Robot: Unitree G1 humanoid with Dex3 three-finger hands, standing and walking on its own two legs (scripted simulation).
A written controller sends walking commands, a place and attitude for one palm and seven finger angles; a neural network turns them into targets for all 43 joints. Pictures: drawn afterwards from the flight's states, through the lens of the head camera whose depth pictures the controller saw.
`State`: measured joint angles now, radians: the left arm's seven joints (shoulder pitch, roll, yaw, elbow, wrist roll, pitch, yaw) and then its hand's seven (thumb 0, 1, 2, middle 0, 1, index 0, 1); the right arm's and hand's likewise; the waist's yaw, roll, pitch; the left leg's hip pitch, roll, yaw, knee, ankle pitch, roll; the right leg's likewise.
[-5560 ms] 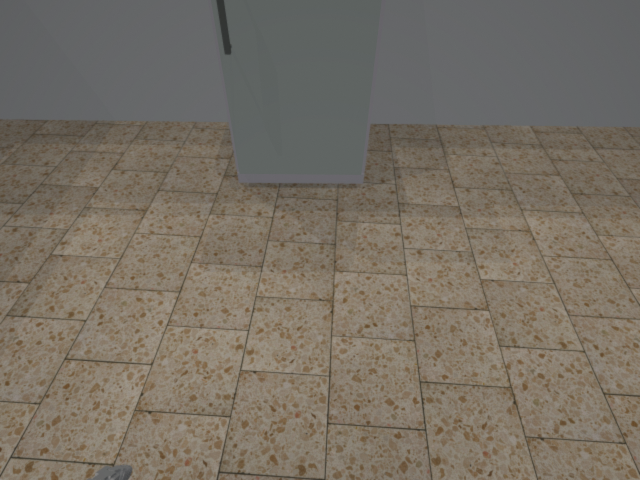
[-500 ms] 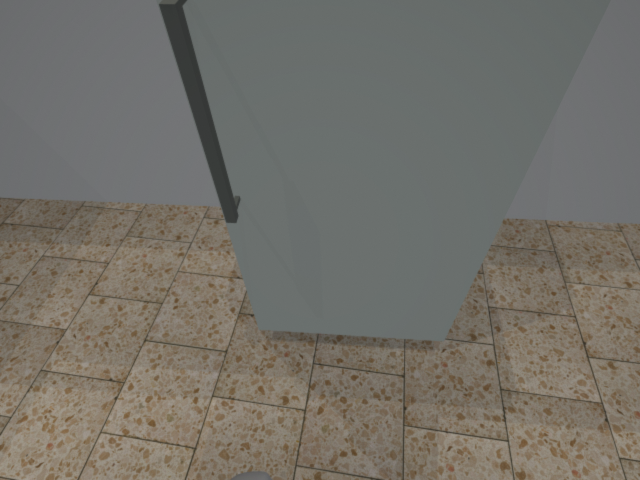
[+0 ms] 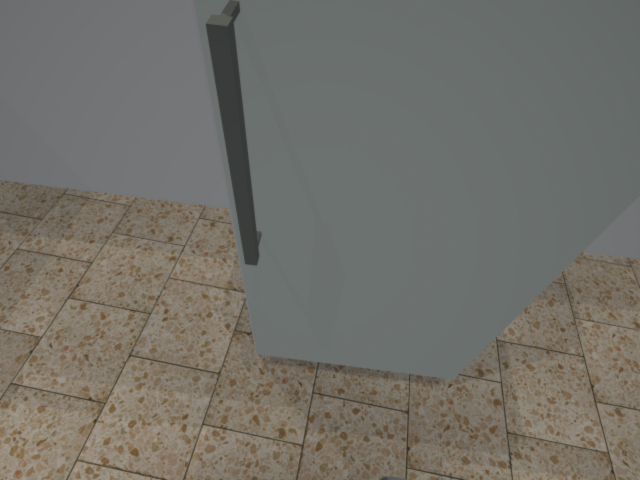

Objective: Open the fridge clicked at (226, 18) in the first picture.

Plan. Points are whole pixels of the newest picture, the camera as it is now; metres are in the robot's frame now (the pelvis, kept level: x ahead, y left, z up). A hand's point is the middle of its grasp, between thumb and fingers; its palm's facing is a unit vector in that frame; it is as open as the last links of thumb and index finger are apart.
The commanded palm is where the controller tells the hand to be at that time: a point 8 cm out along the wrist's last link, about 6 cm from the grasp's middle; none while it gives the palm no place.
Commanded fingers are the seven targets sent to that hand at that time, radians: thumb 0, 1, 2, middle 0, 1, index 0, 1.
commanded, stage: come to a stop and stand still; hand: left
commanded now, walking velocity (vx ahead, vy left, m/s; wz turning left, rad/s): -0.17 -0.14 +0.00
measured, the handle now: (244, 165) +0.48 +0.15 +0.11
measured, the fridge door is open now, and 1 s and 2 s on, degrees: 0 0 0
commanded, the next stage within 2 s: look again from close up in 1.54 s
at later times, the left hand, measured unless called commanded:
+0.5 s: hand out of the picture +0.06 +0.10 -0.16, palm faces +0.01 -0.97 -0.23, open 7.3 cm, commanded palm none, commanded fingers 0.00 0.90 0.90 -0.20 -0.30 -0.20 -0.30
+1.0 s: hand out of the picture -0.07 +0.09 -0.17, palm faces +0.05 -0.98 -0.18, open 7.4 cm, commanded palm none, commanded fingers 0.00 0.90 0.90 -0.20 -0.30 -0.20 -0.30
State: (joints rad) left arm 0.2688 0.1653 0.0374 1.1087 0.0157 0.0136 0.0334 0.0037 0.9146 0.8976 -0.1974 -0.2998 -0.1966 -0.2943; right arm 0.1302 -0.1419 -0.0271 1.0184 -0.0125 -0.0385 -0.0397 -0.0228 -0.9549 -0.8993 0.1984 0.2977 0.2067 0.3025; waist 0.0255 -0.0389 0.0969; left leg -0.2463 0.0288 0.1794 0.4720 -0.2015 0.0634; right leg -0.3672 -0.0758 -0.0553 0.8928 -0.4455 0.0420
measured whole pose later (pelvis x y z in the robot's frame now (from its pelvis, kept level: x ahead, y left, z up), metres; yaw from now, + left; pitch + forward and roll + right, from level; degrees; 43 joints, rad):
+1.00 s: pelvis -0.04 -0.07 +0.01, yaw +0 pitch -2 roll +0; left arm 0.32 0.13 0.01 1.16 0.01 0.01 0.03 0.00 0.91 0.90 -0.20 -0.30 -0.20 -0.29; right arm 0.31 -0.12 -0.01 1.14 -0.02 0.00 -0.03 0.00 -0.91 -0.90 0.19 0.30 0.20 0.30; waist 0.01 0.00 0.04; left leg -0.12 0.03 0.07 0.39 -0.24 -0.01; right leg -0.21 0.00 -0.09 0.38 -0.15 -0.03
